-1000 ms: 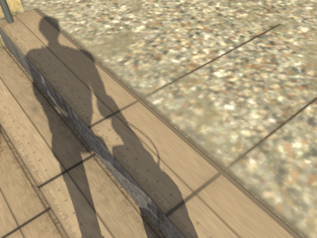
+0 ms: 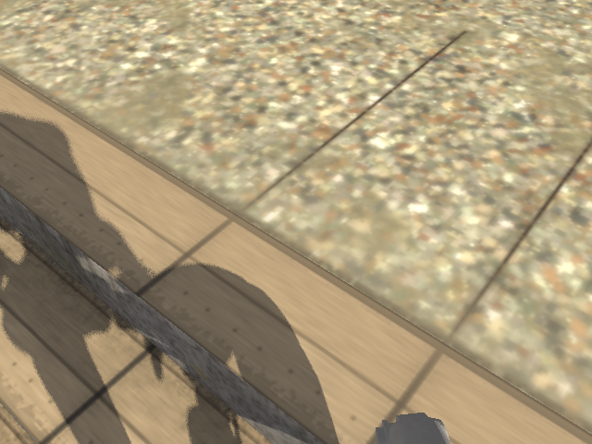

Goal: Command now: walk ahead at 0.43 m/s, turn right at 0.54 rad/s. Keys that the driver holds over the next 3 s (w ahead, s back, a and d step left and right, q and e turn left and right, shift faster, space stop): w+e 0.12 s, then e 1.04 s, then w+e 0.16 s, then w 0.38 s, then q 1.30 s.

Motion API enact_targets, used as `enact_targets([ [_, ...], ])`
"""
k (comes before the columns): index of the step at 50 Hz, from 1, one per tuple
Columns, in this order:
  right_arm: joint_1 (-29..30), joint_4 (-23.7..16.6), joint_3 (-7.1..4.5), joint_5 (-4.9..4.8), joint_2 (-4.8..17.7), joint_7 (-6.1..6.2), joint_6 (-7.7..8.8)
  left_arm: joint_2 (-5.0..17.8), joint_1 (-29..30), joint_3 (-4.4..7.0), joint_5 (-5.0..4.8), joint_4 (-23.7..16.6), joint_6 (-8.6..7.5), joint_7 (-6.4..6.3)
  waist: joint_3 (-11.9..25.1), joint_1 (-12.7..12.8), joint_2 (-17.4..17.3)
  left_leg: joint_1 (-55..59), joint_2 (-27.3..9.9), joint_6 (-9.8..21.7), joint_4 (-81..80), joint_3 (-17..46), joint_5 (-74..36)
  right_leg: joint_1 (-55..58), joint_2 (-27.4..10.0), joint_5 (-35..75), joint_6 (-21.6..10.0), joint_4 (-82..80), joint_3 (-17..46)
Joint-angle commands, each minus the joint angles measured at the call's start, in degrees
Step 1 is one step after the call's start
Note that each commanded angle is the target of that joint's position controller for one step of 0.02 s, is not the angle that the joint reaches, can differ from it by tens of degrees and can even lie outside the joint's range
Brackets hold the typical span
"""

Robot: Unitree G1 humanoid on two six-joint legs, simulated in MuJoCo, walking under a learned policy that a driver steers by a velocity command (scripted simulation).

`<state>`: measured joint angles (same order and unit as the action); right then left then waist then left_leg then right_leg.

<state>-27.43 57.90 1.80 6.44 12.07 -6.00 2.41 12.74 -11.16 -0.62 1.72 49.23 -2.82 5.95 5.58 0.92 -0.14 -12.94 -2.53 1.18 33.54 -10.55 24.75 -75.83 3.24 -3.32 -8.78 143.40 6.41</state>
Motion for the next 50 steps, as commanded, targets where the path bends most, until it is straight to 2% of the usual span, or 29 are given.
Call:
enact_targets([
  [1,2.0,-3.0,0.03,0.95,5.4,2.08,2.89,2.4,10.0,0.03,-0.68,-5.9,-0.24,0.39,-5.6,0.2,-2.6,3.0,-13.9,7.0,-21.0,10.4,-20.5,-10.5,-3.9,3.8,-2.2,-8.2,-2.9],
  [4,-4.9,-0.6,0.13,1.41,6.3,2.64,2.7,0.1,12.9,-0.81,-1.22,-7.3,0.37,1.06,-4.5,-1.6,-5.0,12.1,-14.7,8.2,-21.7,5.7,-40.0,-11.0,-5.4,-1.5,-2.6,-16.2,-7.6],
  [5,-2.0,-0.9,-0.04,1.27,7.3,2.38,2.23,-0.2,11.6,-0.98,-1.42,-7.5,0.8,1.04,-3.8,0.7,-4.7,10.5,-15.4,8.7,-22.6,3.0,-53.2,-4.4,-6.0,-2.6,-3.1,-25.4,-9.6],
  [7,9.7,-4.7,-1.39,-2.11,14.5,1.1,2.54,3.4,11.5,0.19,-2.46,-10.1,3.27,1.27,1.8,7.2,-9.9,-5.2,-15.8,14.0,-23.6,-3.2,-99.2,25.3,-1.6,-10.6,0.5,-46.0,-18.4],
  [10,9.6,-4.9,-5.01,-3.75,20.7,1.31,3.63,3.6,7.2,0.22,-1.68,-11.9,5.17,0.02,1.8,6.6,-16.0,18.9,-19.8,15.2,-9.9,-0.3,-124.0,27.1,7.8,-29.1,4.5,-79.3,-21.6],
  [11,9.8,-7.0,-5.44,-1.14,19.3,0.74,3.22,6.2,-1.0,1.2,-1.5,-9.4,5.14,-1.91,6.0,5.4,-12.8,21.2,-16.8,14.0,0.6,-2.2,-129.6,33.7,9.3,-19.5,2.0,-83.3,-19.0],
  [12,9.7,-9.0,-4.89,2.51,14.9,-0.17,2.52,7.3,-17.5,2.03,-0.32,-4.6,5.86,-4.14,15.3,8.7,-6.6,0.9,-15.0,11.7,16.8,1.7,-122.3,61.0,6.9,1.0,-4.6,-85.9,-4.2],
  [13,16.3,-8.9,-4.27,1.53,9.6,-1.46,1.0,8.9,-32.8,3.2,1.82,2.1,6.06,-5.53,14.6,13.2,7.8,-24.2,-3.6,7.8,43.6,1.9,-42.8,76.0,-1.2,21.8,-12.9,-106.2,16.9],
  [14,12.3,-12.1,-3.85,-3.08,8.0,-2.21,0.91,13.4,-27.8,4.15,3.45,-2.7,4.02,-3.46,16.0,10.2,13.8,-38.8,5.2,5.2,66.3,18.6,-17.3,74.0,-14.2,22.7,-18.6,-114.5,40.5],
  [15,20.4,-13.9,-4.18,-5.83,6.7,-0.57,1.44,8.9,-24.4,3.53,3.09,0.6,1.75,-2.54,5.8,9.1,5.0,-47.2,7.1,5.3,76.5,23.6,-16.4,66.0,-13.0,18.4,-14.7,-109.6,36.5],
  [17,26.3,-18.8,-2.67,-2.31,2.6,2.82,0.26,-1.1,-13.6,0.87,-0.13,5.1,-1.34,-1.29,1.1,0.4,1.8,-53.3,5.0,9.7,73.9,21.8,-13.4,59.9,-7.6,9.0,-8.0,-107.9,20.3],
  [18,24.1,-17.9,-1.7,-1.23,0.7,3.94,0.19,-4.2,-8.2,-0.56,-0.47,6.0,-1.93,-1.44,0.6,-3.3,2.3,-52.7,3.9,10.4,73.8,21.0,-10.3,54.3,-5.2,5.7,-5.9,-110.0,15.4],
  [19,23.7,-17.7,-1.67,-2.57,1.4,4.88,0.35,-5.0,-3.3,-0.69,-0.08,5.4,-1.28,-1.72,-1.4,-4.2,3.6,-53.2,4.0,9.9,75.8,19.1,-3.9,49.4,-4.1,2.0,-4.5,-113.9,11.4],
  [22,28.5,-20.0,-1.92,-4.91,4.4,5.65,0.82,1.6,-0.2,0.87,3.17,2.3,-2.84,-1.84,2.8,-4.1,-3.4,-39.4,0.5,4.6,57.9,10.7,-12.6,38.9,-2.1,4.3,-0.9,-117.6,7.6],
  [24,25.7,-19.6,-2.32,-4.31,4.2,4.89,1.05,5.0,0.0,0.95,1.71,-0.8,-5.32,-2.8,3.6,-5.7,2.5,-26.2,0.3,-0.1,60.7,6.5,-15.4,31.4,-2.2,14.9,0.1,-119.0,7.8],
  [28,32.2,-24.5,-2.66,-2.28,5.1,6.89,-0.77,6.5,-1.5,2.39,-0.8,-4.3,-6.16,-4.5,2.0,-3.5,0.9,-26.7,-1.1,-4.2,35.6,9.4,-12.8,49.1,-6.2,22.7,-0.2,-114.2,14.1],
  [31,21.2,-21.6,-4.09,-4.24,5.0,8.53,-1.87,10.5,3.9,5.19,-1.69,-9.1,-5.78,-3.56,1.4,-6.8,6.4,-7.2,2.8,-5.7,8.8,6.7,-18.2,51.3,-7.3,38.2,-3.0,-110.9,19.6],
  [32,15.4,-18.7,-5.05,-5.08,6.1,8.9,-1.44,10.9,5.6,6.06,-1.98,-10.0,-4.98,-3.14,1.0,-8.3,3.4,-3.6,6.0,-5.4,-5.8,4.5,-23.4,55.8,-5.7,35.0,-2.8,-105.7,19.5],
  [33,10.3,-15.8,-6.11,-4.84,7.3,9.52,-0.47,6.4,0.0,5.51,-0.88,-8.7,-4.59,-2.01,4.6,-7.0,-1.4,4.1,4.4,-2.1,-13.4,6.9,-31.1,57.2,-0.8,30.7,-0.9,-93.7,16.5],
  [34,6.6,-16.5,-6.36,-4.29,10.6,9.67,1.45,-5.6,-13.7,2.23,-1.12,-6.9,-4.45,-0.83,20.3,0.1,-12.3,22.9,-12.6,15.5,-2.7,21.7,-80.3,47.5,6.3,-3.1,4.5,-72.0,8.8],
  [35,12.7,-20.3,-6.97,-2.95,14.0,7.37,0.66,-1.1,-26.2,3.88,0.38,-3.8,-2.87,-0.53,22.5,2.7,-21.4,26.1,-29.8,32.2,-10.0,50.6,-84.2,27.5,11.6,-32.5,9.7,-41.0,9.3],
  [36,19.2,-19.8,-7.03,-1.58,12.0,5.74,0.87,5.0,-20.0,5.99,-0.25,-3.6,-0.89,-0.18,10.0,2.5,-7.9,13.8,-29.3,28.8,-14.1,50.4,-57.5,17.1,8.7,-25.5,11.4,-22.1,10.1],
  [37,26.7,-20.4,-5.51,-3.51,7.8,4.13,0.86,4.6,-13.3,5.34,-1.35,-4.2,1.34,-0.87,5.5,2.7,-4.4,3.3,-24.2,23.3,-14.3,38.6,-38.5,13.2,5.3,-18.2,10.2,-12.5,7.6],
  [38,32.3,-22.3,-2.77,-3.41,0.9,3.55,0.87,5.6,-10.3,5.57,-0.99,-4.9,2.42,-1.97,6.2,3.5,3.9,-3.4,-19.1,18.1,-16.1,29.2,-27.7,16.0,2.7,-10.3,9.2,-20.2,8.6],
  [40,34.5,-21.5,-2.04,-4.24,-0.7,5.08,1.29,3.5,-4.9,4.25,0.55,-7.7,2.64,-1.76,5.0,4.6,2.0,-11.9,-10.2,12.4,-17.0,14.7,-18.5,24.2,-1.8,-9.2,8.6,-30.0,2.8],
  [42,31.2,-22.0,-3.33,-4.41,3.2,7.23,2.08,3.5,-1.0,3.26,-0.24,-8.3,2.3,-0.76,6.6,0.6,-3.3,-10.3,-8.0,12.9,-18.1,10.6,-21.2,25.9,-1.9,-11.5,10.9,-24.7,-2.4],
  [45,24.1,-22.5,-3.34,-4.41,5.3,6.56,3.43,6.8,2.1,3.18,-1.17,-8.1,1.58,-1.47,5.2,-3.7,-3.0,-1.6,-12.2,15.8,-18.9,10.4,-24.1,21.0,-2.3,-11.8,13.1,-28.5,1.0],
  [49,35.2,-26.4,-1.98,-6.04,3.8,5.3,4.2,5.5,-2.7,3.48,0.86,-6.3,1.51,-0.11,4.5,2.8,-1.4,-7.7,-9.3,8.1,-19.0,0.6,-17.9,41.0,-9.8,-13.7,16.0,-64.3,-5.5],
  [50,34.1,-25.7,-2.79,-6.28,5.1,5.8,4.21,3.5,-0.1,2.97,0.93,-7.2,1.77,0.91,2.6,1.1,-3.2,-6.6,-9.4,7.8,-18.8,0.5,-16.9,44.3,-10.1,-22.3,17.5,-78.5,-8.1],
])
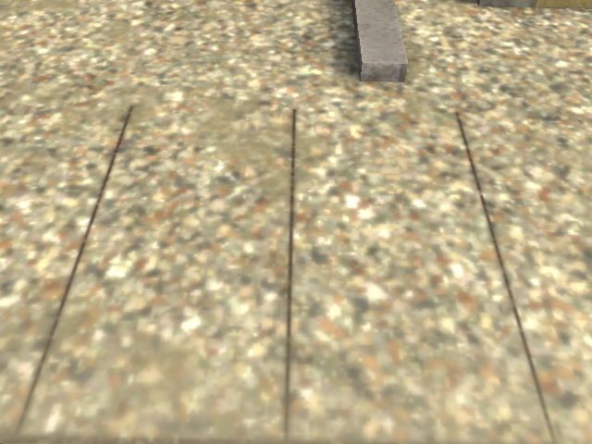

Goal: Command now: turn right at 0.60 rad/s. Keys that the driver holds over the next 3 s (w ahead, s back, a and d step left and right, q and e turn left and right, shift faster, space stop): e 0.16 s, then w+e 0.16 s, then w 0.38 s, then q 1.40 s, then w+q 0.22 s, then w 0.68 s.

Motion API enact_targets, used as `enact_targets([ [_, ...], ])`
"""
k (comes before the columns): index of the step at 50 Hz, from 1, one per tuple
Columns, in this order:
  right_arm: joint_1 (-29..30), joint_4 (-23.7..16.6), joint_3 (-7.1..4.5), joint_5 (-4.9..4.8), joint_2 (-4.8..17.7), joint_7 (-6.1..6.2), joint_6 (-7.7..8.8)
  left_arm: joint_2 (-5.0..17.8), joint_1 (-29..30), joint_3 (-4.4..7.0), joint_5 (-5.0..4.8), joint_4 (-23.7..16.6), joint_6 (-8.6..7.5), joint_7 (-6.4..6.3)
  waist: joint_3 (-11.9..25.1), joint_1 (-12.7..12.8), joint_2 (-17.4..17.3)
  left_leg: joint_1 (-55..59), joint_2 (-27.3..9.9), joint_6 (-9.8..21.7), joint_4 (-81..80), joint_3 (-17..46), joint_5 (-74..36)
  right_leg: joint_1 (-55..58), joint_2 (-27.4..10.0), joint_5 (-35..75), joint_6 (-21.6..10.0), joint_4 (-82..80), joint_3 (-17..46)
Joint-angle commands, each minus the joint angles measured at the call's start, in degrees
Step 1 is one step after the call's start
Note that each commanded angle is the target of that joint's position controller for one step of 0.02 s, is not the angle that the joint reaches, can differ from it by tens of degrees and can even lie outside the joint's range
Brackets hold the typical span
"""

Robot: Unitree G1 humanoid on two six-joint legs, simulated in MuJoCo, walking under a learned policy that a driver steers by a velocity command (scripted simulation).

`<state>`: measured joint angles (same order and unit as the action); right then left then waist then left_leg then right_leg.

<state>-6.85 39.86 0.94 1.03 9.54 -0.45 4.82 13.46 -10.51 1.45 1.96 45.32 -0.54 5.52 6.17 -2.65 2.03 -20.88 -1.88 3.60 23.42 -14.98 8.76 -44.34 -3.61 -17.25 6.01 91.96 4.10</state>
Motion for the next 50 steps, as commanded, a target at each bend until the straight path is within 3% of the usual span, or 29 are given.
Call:
enact_targets([
  [1,8.5,-6.0,-3.68,-0.87,11.0,1.03,1.23,2.2,2.5,0.74,0.16,-4.9,-0.49,1.8,0.7,1.0,-7.8,6.1,-12.6,7.9,-8.4,8.1,0.1,11.6,-1.8,-15.7,2.9,-35.5,-8.0],
  [3,0.0,-2.6,-6.66,1.3,16.5,1.72,-0.68,2.1,-1.8,0.72,-1.03,-6.2,-1.39,0.78,0.9,-1.1,-9.0,16.2,-23.3,12.9,-7.8,17.7,-3.3,10.3,-2.3,-5.7,-0.8,-45.7,-5.2],
  [5,1.4,-1.1,-5.41,1.49,12.7,1.05,-2.03,3.1,-5.8,1.81,-1.52,-6.1,-2.82,-0.99,2.5,1.6,-7.5,15.9,-26.6,10.7,-5.0,18.8,-0.4,17.9,-0.8,3.8,-5.1,-58.5,-5.4],
  [7,1.3,-0.1,-3.69,0.56,5.9,1.02,-1.73,4.0,-4.5,3.27,-0.78,-6.3,-5.53,-2.64,3.6,1.8,-4.5,11.5,-18.1,2.3,4.9,9.8,3.8,27.3,1.6,19.8,-13.3,-69.2,-4.5],
  [8,0.9,-3.8,-3.2,0.51,1.4,1.93,-1.07,9.4,-7.5,4.7,-0.79,-5.3,-6.42,-4.05,8.8,-1.0,9.6,-1.2,-6.9,-5.4,22.3,-0.6,13.0,40.1,-11.1,48.1,-26.4,-68.3,14.3],
  [9,6.5,-6.7,-3.48,-1.0,4.9,2.42,0.29,15.5,-12.0,6.84,-0.3,-4.9,-6.73,-3.99,4.6,5.2,12.9,-23.2,1.5,-9.4,34.7,3.5,23.4,49.3,-16.8,42.6,-32.4,-70.8,25.4],
  [10,11.8,-6.5,-3.13,-0.14,5.1,1.66,-0.33,14.3,-16.8,7.21,2.0,-2.7,-7.19,-3.12,4.7,9.6,10.6,-31.7,1.6,-7.7,56.3,12.3,24.7,50.2,-16.2,29.9,-30.0,-70.7,24.7],
  [12,8.7,-4.0,-3.91,1.77,7.2,1.23,-1.72,9.8,-16.9,5.43,0.78,1.1,-5.94,-1.32,-1.9,7.7,7.5,-45.5,2.1,-1.5,89.8,18.9,17.5,43.0,-12.1,5.2,-24.4,-69.8,23.6],
  [14,7.5,-3.4,-1.8,3.45,3.2,-0.56,-0.12,1.9,-16.0,1.59,0.66,3.2,-3.04,-1.14,-7.0,6.0,3.1,-52.3,1.9,4.2,94.2,17.8,11.6,37.9,-9.1,-12.0,-23.0,-71.8,21.9],
  [16,8.4,-4.0,-0.04,2.61,0.5,-1.88,0.54,0.0,-18.5,0.25,2.06,5.3,-2.21,-1.72,-6.3,6.5,2.3,-58.8,1.5,5.6,98.0,16.9,11.7,39.5,-9.8,-13.1,-23.7,-73.0,24.2],
  [22,9.7,-2.6,3.42,2.01,0.5,-1.88,-1.12,0.8,-19.1,-1.71,4.83,11.3,-4.75,-3.1,-6.8,6.5,2.3,-70.8,-2.6,6.4,102.9,17.3,9.9,35.9,-10.8,-9.9,-23.6,-77.0,20.2],
  [23,13.9,-5.3,3.03,1.89,2.8,-1.69,-1.69,1.6,-21.4,-2.0,5.71,13.0,-5.05,-2.46,-4.5,6.3,-1.2,-66.7,-5.0,5.4,89.2,15.8,4.8,34.2,-10.1,-8.5,-21.4,-77.5,18.3],
  [25,18.2,-6.4,3.37,1.57,2.6,-1.56,-2.89,3.1,-23.5,-2.07,5.62,14.3,-5.23,-1.35,-4.9,6.8,2.9,-60.4,-6.4,4.2,83.2,17.1,6.4,27.0,-10.7,-5.9,-20.0,-80.5,17.5],
  [26,22.7,-7.4,3.81,2.89,2.0,-2.58,-4.32,4.4,-16.1,-1.7,3.23,10.9,-4.8,-0.16,-5.9,4.2,3.8,-46.5,-4.5,3.6,70.3,9.1,19.9,16.6,-11.9,-6.9,-21.5,-89.3,13.2],
  [28,17.6,-3.8,3.86,2.53,1.6,-4.32,-4.61,5.1,-14.0,-2.18,0.76,8.4,-5.54,0.71,-6.6,4.1,7.8,-31.5,-2.0,1.2,69.2,6.5,23.7,11.3,-13.4,-6.4,-21.2,-92.8,11.0],
  [30,15.4,-2.8,3.22,2.46,3.8,-4.99,-2.79,7.0,-13.5,-1.67,0.19,7.6,-6.48,0.28,-5.0,3.6,8.0,-33.0,0.8,3.6,59.4,5.8,28.7,28.4,-13.7,10.4,-19.8,-89.8,8.2],
  [32,9.0,-0.7,2.48,1.1,4.6,-4.95,0.31,9.9,-16.4,0.01,1.13,8.6,-7.55,-0.69,4.6,2.1,9.1,-19.8,3.4,6.9,51.5,7.9,23.1,37.8,-10.2,52.8,-16.3,-75.9,2.0],
  [33,1.7,1.8,2.54,0.69,5.8,-4.54,0.53,7.6,-20.4,0.6,2.29,9.7,-7.35,-0.23,10.7,0.9,1.0,-2.1,-0.1,11.9,43.7,25.2,16.2,23.9,-4.3,57.9,-12.8,-62.6,1.1],
  [34,-11.9,5.5,0.63,1.93,11.4,-3.79,-0.31,2.6,-19.6,0.15,2.87,8.1,-6.79,0.26,16.7,-3.6,-13.2,13.8,-4.8,15.1,23.4,47.9,27.2,9.4,4.1,30.4,-11.4,-48.2,5.5],
  [35,-25.8,9.9,-1.4,3.48,16.5,-3.07,-0.05,0.5,-11.0,0.84,2.04,5.5,-5.58,0.2,14.2,-9.3,-19.4,21.2,-10.7,13.1,6.2,68.6,43.0,-8.4,10.5,9.1,-11.7,-24.9,14.1],
  [36,-29.4,11.9,-1.58,2.56,18.8,-3.06,1.15,1.2,-6.0,2.25,-0.17,5.7,-5.71,-0.32,6.1,-9.4,-21.8,11.1,-11.2,8.8,1.3,73.9,48.9,-14.5,13.1,13.1,-11.6,-0.6,19.5],
  [37,-22.5,12.0,-1.65,0.78,17.6,-2.88,1.88,-0.2,-5.7,1.76,-0.29,6.0,-6.64,-1.32,1.4,-4.8,-19.8,2.6,-10.7,7.9,2.8,67.6,44.9,-16.0,11.5,16.4,-11.9,8.6,19.1],
  [38,-12.8,11.6,-1.43,0.56,13.6,-2.74,2.06,-1.2,-4.7,0.6,-0.03,4.4,-6.96,-2.22,-0.9,0.8,-10.9,-4.6,-10.4,9.3,5.9,59.5,28.6,-14.7,10.2,18.1,-11.8,13.6,15.8],
  [39,-7.7,12.0,-0.53,0.88,8.5,-2.88,1.81,-0.7,-2.5,0.05,0.28,2.9,-6.41,-2.87,0.4,4.1,-3.8,-8.3,-11.0,9.6,8.3,54.2,15.8,-13.8,8.5,17.6,-12.0,16.0,13.9],
  [41,-0.6,13.4,1.09,1.87,1.5,-2.41,1.21,0.3,-3.1,-0.39,0.37,2.3,-4.51,-3.74,2.4,8.6,-0.1,-11.9,-11.4,7.9,6.6,49.4,0.2,-13.4,6.2,14.2,-12.7,18.4,13.9],
  [44,4.5,13.1,-0.41,1.73,5.6,-2.3,2.47,5.6,2.1,0.95,-0.68,0.9,-5.02,-4.48,3.4,10.8,-1.6,-11.6,-5.6,4.1,6.0,31.8,-15.5,-10.0,5.0,9.9,-9.1,2.9,8.5],
  [45,6.6,11.9,-0.19,1.49,4.6,-2.29,2.85,5.4,4.9,1.15,-0.78,0.4,-5.23,-4.02,4.1,10.6,0.5,-13.0,-3.6,2.6,4.2,27.6,-16.3,-5.4,2.0,9.7,-7.2,-3.1,4.9],
  [46,6.3,10.1,-0.26,1.06,5.9,-1.93,4.2,4.3,4.5,1.39,0.03,0.8,-5.7,-3.75,3.0,10.8,-3.8,-10.8,-2.6,1.1,2.3,25.6,-24.6,-3.5,1.1,9.6,-5.8,-2.4,1.1],
  [50,-15.6,13.8,-2.05,2.14,7.9,-0.39,4.7,3.5,13.2,1.19,-0.11,-3.0,-5.95,-4.4,3.9,1.9,-5.2,13.3,-4.0,2.1,3.6,24.7,-42.3,-11.8,1.1,8.5,-3.1,-13.9,-3.2],
])
Over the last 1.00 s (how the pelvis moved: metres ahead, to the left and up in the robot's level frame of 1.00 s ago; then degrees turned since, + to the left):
0.20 0.02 0.19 -35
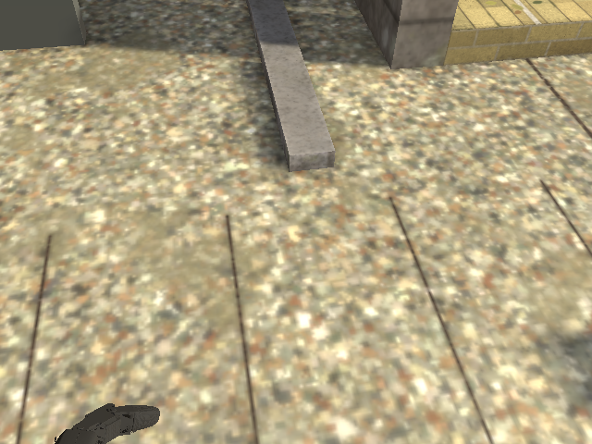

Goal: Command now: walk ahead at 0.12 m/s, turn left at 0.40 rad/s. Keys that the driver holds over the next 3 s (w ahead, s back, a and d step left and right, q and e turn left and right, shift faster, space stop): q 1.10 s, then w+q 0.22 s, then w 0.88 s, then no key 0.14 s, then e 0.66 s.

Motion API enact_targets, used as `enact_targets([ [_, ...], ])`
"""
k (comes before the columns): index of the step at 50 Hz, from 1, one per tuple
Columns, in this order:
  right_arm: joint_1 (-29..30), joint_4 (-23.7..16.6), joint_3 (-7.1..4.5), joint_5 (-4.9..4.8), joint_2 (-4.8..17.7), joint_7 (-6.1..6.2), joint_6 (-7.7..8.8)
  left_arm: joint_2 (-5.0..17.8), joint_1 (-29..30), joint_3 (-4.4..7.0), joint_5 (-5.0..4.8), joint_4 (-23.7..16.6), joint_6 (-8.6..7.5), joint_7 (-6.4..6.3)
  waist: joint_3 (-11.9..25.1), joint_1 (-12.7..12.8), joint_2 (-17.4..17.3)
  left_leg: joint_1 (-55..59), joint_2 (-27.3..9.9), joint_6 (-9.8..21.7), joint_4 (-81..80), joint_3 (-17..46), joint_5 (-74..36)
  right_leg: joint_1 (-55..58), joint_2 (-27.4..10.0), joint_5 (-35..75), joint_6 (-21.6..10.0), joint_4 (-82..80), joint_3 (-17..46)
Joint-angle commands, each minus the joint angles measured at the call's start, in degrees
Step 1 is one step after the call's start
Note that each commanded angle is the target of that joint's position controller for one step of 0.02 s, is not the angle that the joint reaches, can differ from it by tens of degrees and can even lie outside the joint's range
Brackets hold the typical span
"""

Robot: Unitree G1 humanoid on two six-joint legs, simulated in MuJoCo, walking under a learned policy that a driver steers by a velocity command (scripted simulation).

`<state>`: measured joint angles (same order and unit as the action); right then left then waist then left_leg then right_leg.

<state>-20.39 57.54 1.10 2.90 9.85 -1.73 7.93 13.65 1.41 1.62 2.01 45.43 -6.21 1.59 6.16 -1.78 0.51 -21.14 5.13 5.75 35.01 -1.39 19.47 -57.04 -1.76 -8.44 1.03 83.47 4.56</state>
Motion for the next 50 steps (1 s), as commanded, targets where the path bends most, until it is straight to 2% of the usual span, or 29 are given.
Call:
enact_targets([
  [1,-4.3,-4.2,-2.68,0.13,7.7,0.64,1.17,2.4,2.7,1.0,-0.18,-4.3,0.02,-0.63,3.3,0.1,-4.6,16.0,-11.2,1.2,-8.0,11.5,-52.6,0.5,-1.0,1.3,1.8,-9.1,-4.1],
  [4,-2.4,-7.0,-3.71,-1.12,8.0,-0.77,0.74,1.3,4.6,1.37,0.89,-6.7,1.12,-1.32,0.4,1.0,-5.6,15.4,-13.1,6.0,-10.4,14.7,-50.6,4.5,-1.2,5.9,1.7,-19.8,-3.7],
  [6,0.5,-8.9,-4.54,-2.5,8.7,-1.18,0.91,1.5,5.9,1.85,0.82,-7.6,1.31,-1.78,-0.2,1.9,-5.9,13.9,-13.9,6.5,-10.9,16.8,-51.5,9.4,-1.1,4.5,2.3,-28.4,-3.4],
  [9,0.0,-9.7,-6.18,-2.93,10.6,-1.12,0.91,2.2,8.5,2.35,-0.51,-8.9,1.1,-2.07,0.0,0.8,-6.4,17.3,-14.2,6.0,-9.1,19.9,-52.5,14.4,0.5,0.0,2.7,-40.5,-4.3],
  [12,5.6,-12.2,-7.48,-2.77,12.7,-1.73,0.47,3.6,4.1,3.0,-1.95,-7.9,0.08,-3.1,1.7,2.4,-5.6,16.5,-13.8,6.0,-6.3,22.4,-55.9,25.6,2.3,0.2,0.7,-52.4,-4.4],
  [13,12.0,-17.7,-7.06,-6.92,12.2,1.28,-2.99,5.1,-4.1,3.06,-3.66,-6.4,0.18,-4.35,2.1,6.1,-9.6,17.2,-6.8,2.1,1.0,19.7,-53.5,35.5,3.2,8.3,-1.2,-64.9,-2.7],
  [14,12.1,-19.5,-5.83,-5.93,8.9,1.95,-3.99,9.2,-9.7,4.12,-2.35,-5.6,-0.13,-5.25,9.0,6.8,-4.1,4.6,-4.3,-1.7,11.1,17.1,-37.5,54.2,-6.0,30.5,-5.1,-59.4,2.2],
  [15,3.2,-19.8,-4.78,-4.34,4.1,1.85,-4.13,11.2,-10.0,4.26,-1.07,-7.4,0.73,-6.11,13.9,1.8,11.9,-15.2,3.1,-5.2,23.4,11.2,10.0,73.3,-21.0,66.0,-14.3,-51.3,16.2],
  [16,2.1,-20.0,-5.3,-4.49,9.1,1.78,-4.35,7.5,-12.2,3.88,-0.87,-8.1,1.9,-5.78,17.5,3.0,18.2,-21.3,1.1,-7.4,34.1,8.1,21.0,72.3,-26.2,64.8,-19.2,-53.1,23.2],
  [17,4.8,-20.1,-6.24,-4.99,11.7,1.63,-5.49,4.5,-11.3,3.32,-0.81,-9.3,2.45,-5.63,13.6,3.5,11.3,-23.3,-1.7,-9.2,41.5,7.7,17.3,67.1,-23.1,53.6,-18.0,-54.4,19.0],
  [18,7.3,-21.0,-6.03,-5.05,10.8,1.41,-6.85,3.4,-9.9,2.95,-1.29,-9.7,2.92,-5.79,10.0,3.2,7.6,-24.5,-3.9,-10.2,44.2,6.4,13.5,61.8,-19.8,40.1,-15.8,-56.4,14.2],
  [19,7.8,-21.6,-5.91,-4.6,10.0,1.41,-8.26,3.2,-7.6,2.59,-1.76,-10.6,3.24,-6.16,6.3,1.8,6.2,-22.6,-5.8,-10.7,44.2,6.9,11.0,54.1,-17.8,28.1,-14.2,-59.4,11.0],
  [21,8.2,-23.3,-5.62,-4.35,8.4,1.63,-10.09,4.9,-4.4,2.63,-1.1,-11.3,3.58,-6.47,1.2,0.3,7.5,-17.3,-6.6,-10.7,42.8,4.9,6.3,42.4,-14.8,16.9,-12.8,-63.9,5.1],
  [23,9.0,-24.7,-5.22,-4.0,7.7,2.01,-10.39,6.6,-4.2,3.07,-0.59,-11.0,3.77,-6.47,0.5,0.1,8.3,-14.9,-7.5,-10.4,36.4,3.1,2.6,40.0,-13.9,14.4,-12.8,-65.1,0.4],
  [26,11.1,-25.9,-4.69,-3.55,7.4,1.29,-10.23,8.9,-4.3,4.0,-1.41,-10.5,4.04,-6.13,1.6,1.2,8.7,-5.7,-9.4,-8.7,22.0,1.2,0.9,38.3,-13.4,8.7,-12.4,-64.8,-4.4],
  [28,11.2,-26.1,-5.18,-3.74,8.9,0.77,-10.57,10.4,-5.9,4.69,-1.88,-9.9,4.21,-5.72,1.4,2.1,9.2,-2.1,-9.3,-7.5,16.0,-0.3,-0.2,39.0,-15.1,3.7,-12.5,-64.4,-4.2],
  [30,9.7,-25.9,-5.64,-3.62,9.2,0.33,-11.0,10.6,-6.8,4.87,-2.44,-9.2,4.69,-5.32,0.5,1.4,8.5,2.4,-8.2,-5.9,7.9,-2.5,-3.4,38.4,-16.0,-2.3,-11.2,-62.3,-4.6],
  [31,7.9,-25.4,-6.01,-3.3,9.2,0.23,-11.19,9.6,-7.3,4.66,-2.71,-8.8,4.92,-5.2,0.2,0.8,7.5,5.8,-6.7,-4.6,3.6,-3.7,-3.7,37.3,-15.1,-5.7,-9.4,-60.0,-5.7],
  [32,5.5,-24.7,-6.71,-2.94,10.1,0.41,-11.18,7.8,-8.9,4.3,-2.62,-7.9,5.29,-5.14,-0.6,0.4,5.1,9.5,-5.2,-2.9,0.0,-3.2,-3.7,34.6,-13.1,-10.4,-6.8,-55.4,-7.9],
  [33,3.6,-25.2,-7.97,-2.17,14.5,1.01,-10.76,5.1,-11.1,3.91,-2.06,-7.3,5.76,-5.02,-3.3,0.9,-7.7,13.1,-12.6,0.6,-8.8,10.3,-13.9,26.6,-7.5,-16.7,-1.5,-40.7,-14.0],
  [34,4.4,-27.5,-9.07,-1.62,20.9,1.77,-10.43,4.4,-7.0,3.37,-1.56,-11.0,5.8,-5.76,-5.7,-0.5,-22.5,12.0,-26.1,10.7,-17.6,31.6,-15.4,12.7,1.9,-28.4,2.7,-27.1,-13.0],
  [35,4.0,-28.1,-8.6,-0.44,19.1,1.84,-9.19,6.6,-2.3,4.16,-1.42,-12.2,5.74,-6.06,-3.5,-3.1,-16.3,7.1,-26.5,13.6,-19.4,35.1,-9.6,14.1,1.0,-27.7,2.5,-15.4,-3.7],
  [36,7.7,-28.7,-7.81,-0.47,17.0,2.17,-8.42,6.2,-3.1,4.19,-1.97,-11.7,5.8,-5.65,-3.7,-0.9,-14.6,5.8,-23.8,11.1,-18.8,31.0,-3.7,13.1,0.1,-22.7,1.8,-11.5,-1.7],
  [37,11.5,-29.7,-7.32,-1.33,15.1,2.55,-8.04,5.6,-5.2,4.11,-1.82,-10.6,5.98,-5.41,-3.1,0.9,-11.6,5.4,-20.6,7.7,-17.4,27.5,0.6,13.6,-0.8,-18.1,1.6,-10.7,-0.9],
  [38,14.2,-30.4,-6.86,-2.24,13.6,2.78,-7.96,6.6,-5.7,4.51,-1.26,-10.3,6.1,-5.61,-2.7,1.7,-9.5,4.2,-18.8,5.5,-16.7,25.0,1.3,14.7,-1.1,-14.7,2.1,-11.2,-0.6],
  [40,14.9,-30.8,-6.06,-2.35,11.7,3.04,-7.79,6.6,-6.0,4.71,-1.22,-10.8,5.82,-5.48,-1.1,2.4,-8.4,2.0,-16.1,4.9,-15.2,22.1,-4.4,18.7,0.6,-10.4,2.7,-9.9,-1.8],
  [42,13.0,-30.7,-5.85,-2.15,11.0,3.41,-7.81,5.3,-5.6,4.12,-1.46,-11.4,5.5,-5.54,0.3,1.7,-8.3,4.8,-15.2,6.0,-13.7,22.3,-9.5,18.4,1.5,-9.1,3.2,-11.3,-1.7],
  [46,10.8,-30.6,-6.48,-2.65,11.7,3.81,-8.37,3.1,-3.3,2.56,-1.95,-12.9,5.41,-5.38,1.2,0.2,-9.3,8.7,-14.4,6.2,-12.9,24.7,-10.9,21.2,2.4,-11.7,3.0,-25.3,-1.5],
  [50,11.0,-30.5,-7.27,-3.24,13.0,3.13,-8.95,3.6,-4.3,2.56,-2.67,-12.7,5.06,-4.24,0.0,0.1,-11.3,7.2,-13.2,6.8,-12.8,28.7,-10.0,29.8,4.7,-17.3,1.7,-38.0,-1.9],
])
Over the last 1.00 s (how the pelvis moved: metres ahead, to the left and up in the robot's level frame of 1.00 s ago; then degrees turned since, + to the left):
0.27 0.03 0.17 -12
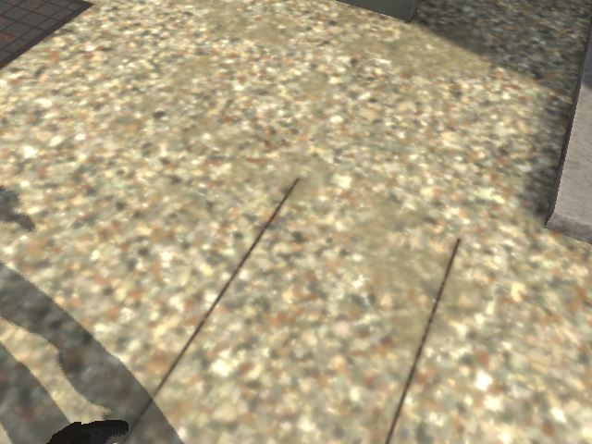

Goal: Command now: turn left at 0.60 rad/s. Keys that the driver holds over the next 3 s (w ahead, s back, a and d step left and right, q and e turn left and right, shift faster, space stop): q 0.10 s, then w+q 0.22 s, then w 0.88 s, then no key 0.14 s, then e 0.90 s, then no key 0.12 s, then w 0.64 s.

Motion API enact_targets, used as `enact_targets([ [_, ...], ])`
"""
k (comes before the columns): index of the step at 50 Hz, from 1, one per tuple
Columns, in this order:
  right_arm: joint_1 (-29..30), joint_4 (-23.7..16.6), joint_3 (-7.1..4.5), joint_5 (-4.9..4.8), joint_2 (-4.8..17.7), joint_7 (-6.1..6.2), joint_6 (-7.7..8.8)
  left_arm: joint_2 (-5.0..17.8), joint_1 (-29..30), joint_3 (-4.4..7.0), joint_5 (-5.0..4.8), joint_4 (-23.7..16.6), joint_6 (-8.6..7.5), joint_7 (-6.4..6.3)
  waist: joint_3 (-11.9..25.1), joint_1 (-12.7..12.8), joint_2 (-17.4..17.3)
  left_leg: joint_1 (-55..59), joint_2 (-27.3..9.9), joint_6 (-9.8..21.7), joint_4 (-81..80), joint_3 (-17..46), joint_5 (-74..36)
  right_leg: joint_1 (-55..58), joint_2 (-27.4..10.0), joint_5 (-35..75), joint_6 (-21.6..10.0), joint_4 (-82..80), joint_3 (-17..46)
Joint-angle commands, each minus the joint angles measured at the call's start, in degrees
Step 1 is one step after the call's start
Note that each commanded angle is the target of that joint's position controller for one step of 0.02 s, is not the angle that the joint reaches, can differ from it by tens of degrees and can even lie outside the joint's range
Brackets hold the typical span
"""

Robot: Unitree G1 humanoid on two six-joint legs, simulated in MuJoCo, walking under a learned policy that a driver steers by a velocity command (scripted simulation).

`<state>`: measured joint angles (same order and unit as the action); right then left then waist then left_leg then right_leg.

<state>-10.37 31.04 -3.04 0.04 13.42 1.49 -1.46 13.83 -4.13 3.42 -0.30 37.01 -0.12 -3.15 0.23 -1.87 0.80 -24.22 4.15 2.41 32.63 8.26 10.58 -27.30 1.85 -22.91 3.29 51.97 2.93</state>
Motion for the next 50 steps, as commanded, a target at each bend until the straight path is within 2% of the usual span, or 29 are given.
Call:
enact_targets([
  [1,1.1,-3.9,-3.21,-0.75,9.3,-0.19,0.25,3.6,0.7,0.83,-0.65,-4.1,-1.2,0.77,5.9,0.2,-12.0,10.9,-12.2,10.3,-10.1,20.6,-2.4,1.5,1.4,-2.9,-0.9,-9.9,0.1],
  [4,3.3,-4.0,-3.3,-2.47,8.7,0.07,-0.48,3.8,-4.6,1.27,-0.85,-2.3,-1.87,1.53,7.2,3.3,-11.1,8.6,-9.4,7.6,-6.5,20.9,-4.1,12.8,0.9,8.6,-3.1,-27.1,0.0],
  [5,3.6,-4.6,-2.95,-2.41,7.1,0.05,-0.29,6.3,-6.9,2.03,0.15,-1.9,-1.77,1.42,8.6,3.5,-6.3,0.8,-6.7,4.8,-1.0,17.5,2.5,21.2,-5.6,14.0,-6.1,-27.5,4.6],
  [6,2.6,-5.0,-2.61,-2.48,5.4,-0.34,0.15,10.2,-5.4,2.8,1.43,-2.5,-1.04,0.85,6.2,1.2,9.7,-13.5,1.7,0.5,11.0,4.5,20.5,26.0,-16.8,20.4,-12.8,-30.5,14.7],
  [7,-2.7,-3.0,-0.67,4.89,5.5,-3.08,3.04,9.7,-7.0,2.91,4.58,-3.0,-5.33,2.6,0.0,4.5,25.9,-29.6,2.9,-4.5,27.4,4.9,18.5,21.7,-26.5,-13.0,-27.6,-40.5,33.8],
  [8,0.5,0.5,-1.89,4.88,9.1,-3.98,4.97,5.5,-2.3,1.25,4.39,-4.3,-7.61,2.96,-2.1,3.1,12.1,-29.7,-1.0,-3.3,39.7,4.1,10.8,16.3,-24.9,-24.6,-22.2,-43.0,32.5],
  [9,-0.5,2.4,-1.87,3.08,8.9,-3.37,6.08,4.3,2.3,0.38,3.16,-4.5,-8.45,3.92,-0.7,0.1,10.0,-27.6,-0.1,-3.4,46.1,1.4,6.7,12.8,-20.9,-20.5,-18.3,-43.6,24.8],
  [10,0.9,3.0,-1.45,2.66,7.6,-3.2,6.6,1.8,2.1,-0.63,2.0,-4.2,-8.82,4.19,1.1,0.7,8.9,-28.0,0.0,-2.9,50.2,0.0,3.9,14.9,-17.9,-16.0,-15.7,-43.1,18.7],
  [12,1.8,3.0,-0.65,3.31,6.1,-3.81,6.59,0.8,0.2,-1.32,1.53,-3.8,-8.11,3.04,3.0,2.0,4.5,-26.9,-0.9,-3.4,53.3,-2.2,2.7,17.6,-15.2,-7.5,-13.0,-42.4,11.2],
  [14,2.0,3.8,-0.95,2.33,6.4,-4.89,6.45,3.1,-4.6,-0.8,2.75,-2.2,-7.2,2.23,2.0,5.2,5.4,-29.3,-1.6,-5.0,52.5,-2.7,2.9,23.0,-14.9,-4.0,-13.0,-42.9,7.2],
  [17,4.6,4.0,-0.95,2.73,5.9,-5.11,7.06,3.5,-10.9,-1.23,3.49,0.8,-6.98,3.11,0.9,7.3,5.6,-31.6,-3.9,-4.3,45.1,-2.8,1.2,27.7,-16.8,-0.3,-14.5,-43.8,4.9],
  [20,4.2,3.9,0.44,3.42,3.2,-5.2,7.17,4.5,-6.8,-1.31,2.96,0.8,-7.2,4.31,1.1,4.2,4.7,-17.8,-8.2,-2.6,25.4,-7.8,2.2,20.7,-16.2,4.3,-13.8,-45.8,-0.8],
  [23,4.3,3.2,0.83,3.16,3.2,-5.4,7.42,7.7,-9.3,-0.22,2.34,2.2,-6.87,4.97,-0.3,4.4,6.1,-6.7,-7.5,-2.1,10.6,-9.4,10.6,18.6,-18.2,4.1,-14.8,-44.2,-0.8],
  [25,-0.5,5.0,0.31,2.61,4.2,-4.72,8.79,9.2,-7.9,0.24,2.05,2.9,-5.68,5.02,-0.9,1.3,3.8,2.7,-5.4,1.1,-3.3,-11.6,1.3,16.8,-19.4,-0.9,-15.3,-38.7,-0.9],
  [26,-5.2,7.0,-1.02,2.06,6.5,-4.05,10.04,7.7,-9.8,-0.15,3.38,3.6,-5.35,4.79,0.8,-0.2,2.6,14.0,-3.8,2.9,-3.3,-10.9,-2.4,11.3,-18.0,0.6,-14.2,-32.9,-2.0],
  [27,-12.0,8.4,-2.94,2.76,10.2,-2.94,10.77,3.2,-11.8,-1.24,5.38,4.8,-5.59,4.57,5.0,-3.7,-2.6,24.3,-6.6,5.4,-3.2,-6.1,-4.6,7.1,-14.0,5.0,-10.2,-19.6,-6.9],
  [28,-22.6,9.1,-4.05,2.53,17.2,-1.18,11.15,-6.4,-16.0,-3.91,4.42,0.3,-7.21,4.62,21.7,-3.8,-18.5,49.4,-21.6,21.1,-6.6,18.2,-13.9,-9.7,-2.4,-6.8,-5.4,2.0,-9.6],
  [29,-29.8,11.2,-3.89,3.27,16.2,-1.0,11.24,-2.5,-8.7,-3.33,3.28,-1.2,-8.84,6.25,13.2,-10.8,-16.5,51.3,-25.8,23.1,-17.0,38.8,-4.3,-28.2,2.3,-11.4,-5.0,16.7,0.5],
  [30,-29.2,14.7,-3.58,3.3,13.6,-1.53,11.48,1.1,-0.6,-2.05,2.61,-1.3,-9.6,5.69,1.5,-11.4,-10.4,42.9,-24.6,17.1,-16.6,30.4,6.5,-38.4,-0.3,-4.3,-7.4,26.7,3.6],
  [32,-14.8,13.0,-0.21,2.68,5.1,-2.3,10.2,3.9,-4.7,-0.93,4.63,1.9,-9.18,4.27,1.0,-1.8,-6.0,22.3,-20.8,12.4,-17.3,16.3,10.7,-28.7,-6.3,7.5,-10.0,28.4,2.1],
  [33,-10.4,12.6,1.14,2.26,1.8,-2.45,9.58,1.6,-4.7,-1.39,5.61,2.1,-8.49,4.67,0.3,1.3,-4.8,15.9,-20.0,11.4,-19.0,13.0,7.2,-24.1,-7.6,10.6,-10.1,25.8,1.7],
  [34,-7.7,11.3,1.74,2.54,0.0,-2.3,8.97,0.2,-4.2,-1.71,5.26,2.3,-7.82,5.25,1.3,2.6,-5.0,13.4,-18.6,11.6,-20.8,10.2,3.2,-22.0,-7.6,12.8,-9.5,24.3,0.9],
  [36,-8.2,11.6,1.44,3.94,1.4,-1.76,9.02,-0.5,-1.3,-2.05,3.64,2.3,-6.8,6.36,1.7,1.8,-5.0,14.8,-17.4,12.8,-22.6,6.2,-5.1,-24.9,-7.0,17.2,-8.3,20.6,-0.5],
  [38,-9.2,12.5,1.19,5.23,2.9,-2.22,9.56,0.0,1.1,-2.02,3.51,2.5,-6.36,7.26,2.1,1.2,-3.6,14.9,-14.7,12.2,-22.9,1.0,-13.9,-23.4,-6.5,25.3,-7.3,10.0,-2.4],
  [40,-10.6,13.9,1.45,4.38,3.2,-3.69,9.45,-0.6,4.0,-2.2,3.84,2.0,-5.38,8.09,0.8,0.7,-3.8,8.8,-12.3,11.6,-24.2,-3.6,-16.6,-13.6,-5.3,31.0,-6.4,-2.6,-4.9],
  [44,-18.1,18.7,1.13,2.83,5.4,-5.54,9.28,0.7,10.0,-1.87,3.25,-0.7,-3.93,7.96,-2.0,-0.6,-4.1,20.0,-16.7,10.8,-22.8,-1.6,-26.6,-15.5,-4.0,28.0,-6.9,-14.0,-4.9],
  [45,-18.2,18.4,-0.16,-3.72,7.8,-2.32,7.0,2.6,14.8,-1.65,-2.83,-1.9,-5.33,6.5,-6.8,-3.0,-1.0,23.5,-15.5,6.6,-22.3,-3.5,-30.2,-17.3,-2.2,25.7,-6.8,-20.2,-7.8],
  [48,-20.4,20.4,-0.68,-1.12,10.7,0.5,5.11,3.3,11.2,-1.01,-1.55,-2.0,-7.24,5.86,-0.3,0.5,-7.9,31.0,-16.2,3.6,-13.5,-3.2,-54.0,-5.8,1.4,24.3,-8.3,-24.4,-8.9],
  [50,-14.8,18.3,-0.69,0.15,9.6,0.15,4.81,8.1,-6.6,1.14,-0.76,3.2,-6.54,4.78,9.5,8.9,-10.7,25.7,-13.5,2.4,2.7,-4.7,-58.1,17.3,-0.1,26.6,-12.0,-23.6,-5.9],
])
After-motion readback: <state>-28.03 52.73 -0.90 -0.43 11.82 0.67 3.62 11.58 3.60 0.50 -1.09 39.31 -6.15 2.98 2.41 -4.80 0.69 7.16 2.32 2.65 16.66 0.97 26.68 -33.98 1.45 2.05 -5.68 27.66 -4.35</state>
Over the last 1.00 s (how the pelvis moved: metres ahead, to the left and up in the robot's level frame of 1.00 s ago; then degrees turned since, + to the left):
0.06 0.00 0.01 35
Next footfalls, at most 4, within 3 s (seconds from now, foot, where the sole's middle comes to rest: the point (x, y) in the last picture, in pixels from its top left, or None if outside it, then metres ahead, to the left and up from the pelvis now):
0.10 right None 0.04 -0.13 -0.77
0.54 left None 0.10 0.19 -0.77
1.00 right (218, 427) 0.52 0.14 -0.77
1.48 left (102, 367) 0.66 0.42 -0.77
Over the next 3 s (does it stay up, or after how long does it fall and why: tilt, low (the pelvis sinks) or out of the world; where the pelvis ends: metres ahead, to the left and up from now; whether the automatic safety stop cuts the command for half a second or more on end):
stays up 0.72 0.17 0.01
